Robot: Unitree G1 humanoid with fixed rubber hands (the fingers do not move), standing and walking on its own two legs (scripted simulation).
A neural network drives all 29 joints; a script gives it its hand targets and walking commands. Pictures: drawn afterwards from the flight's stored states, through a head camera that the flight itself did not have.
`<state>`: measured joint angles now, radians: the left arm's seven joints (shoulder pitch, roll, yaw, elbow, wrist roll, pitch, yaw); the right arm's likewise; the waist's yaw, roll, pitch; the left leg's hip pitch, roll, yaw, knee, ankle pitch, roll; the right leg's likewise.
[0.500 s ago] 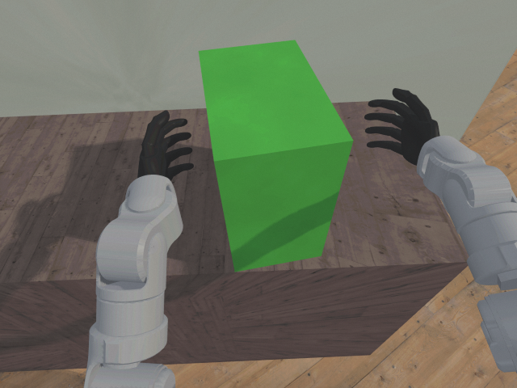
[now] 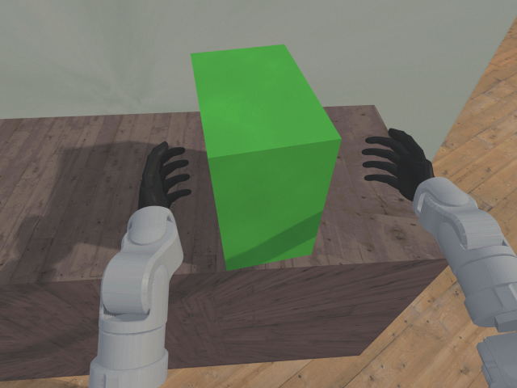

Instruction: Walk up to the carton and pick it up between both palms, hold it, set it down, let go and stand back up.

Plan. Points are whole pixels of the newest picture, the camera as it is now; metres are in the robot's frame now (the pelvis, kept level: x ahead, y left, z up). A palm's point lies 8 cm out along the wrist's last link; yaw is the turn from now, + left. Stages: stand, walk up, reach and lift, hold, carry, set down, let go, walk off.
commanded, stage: set down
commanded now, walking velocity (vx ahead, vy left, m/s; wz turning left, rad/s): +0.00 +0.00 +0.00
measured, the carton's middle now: (254, 160) +0.48 +0.09 +0.09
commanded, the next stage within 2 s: none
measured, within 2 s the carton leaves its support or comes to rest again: neither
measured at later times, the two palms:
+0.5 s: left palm (165, 244) +0.27 +0.18 +0.11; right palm (430, 236) +0.36 -0.19 +0.08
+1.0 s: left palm (175, 275) +0.25 +0.17 +0.07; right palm (453, 291) +0.29 -0.22 +0.04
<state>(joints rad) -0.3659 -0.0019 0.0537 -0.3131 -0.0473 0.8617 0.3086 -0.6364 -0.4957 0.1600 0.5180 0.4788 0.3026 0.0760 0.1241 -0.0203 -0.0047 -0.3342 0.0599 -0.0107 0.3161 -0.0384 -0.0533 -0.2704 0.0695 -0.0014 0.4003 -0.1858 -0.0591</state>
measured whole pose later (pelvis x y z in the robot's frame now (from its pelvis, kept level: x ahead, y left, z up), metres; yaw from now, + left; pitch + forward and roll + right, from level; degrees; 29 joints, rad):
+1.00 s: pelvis +0.02 -0.01 +0.00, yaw -1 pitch -1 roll +1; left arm 0.14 -0.03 -0.06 -0.26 0.03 0.37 0.28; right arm -0.01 -0.46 0.11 0.34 0.43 -0.06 0.17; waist 0.08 -0.05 0.04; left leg -0.20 0.06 0.00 0.28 -0.06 -0.05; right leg -0.15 0.07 0.01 0.39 -0.22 -0.07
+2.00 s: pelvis +0.04 +0.03 +0.01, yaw -2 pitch -3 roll +0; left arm 0.32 0.07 -0.08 -0.03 0.05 0.20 0.11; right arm 0.19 -0.29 0.02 0.50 0.12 -0.05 0.16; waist 0.07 -0.03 0.04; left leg -0.13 0.02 0.03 0.29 -0.11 -0.01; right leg -0.06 0.03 0.04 0.32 -0.22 -0.02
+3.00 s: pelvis -0.01 +0.03 -0.01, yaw +0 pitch -8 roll -1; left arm 0.08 0.17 -0.02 0.33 -0.03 0.12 -0.08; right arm 0.27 -0.21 -0.04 0.54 -0.05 0.02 0.00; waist -0.01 0.01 0.01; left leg -0.21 0.03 0.03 0.53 -0.27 0.02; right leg -0.10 0.01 -0.03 0.50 -0.30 -0.01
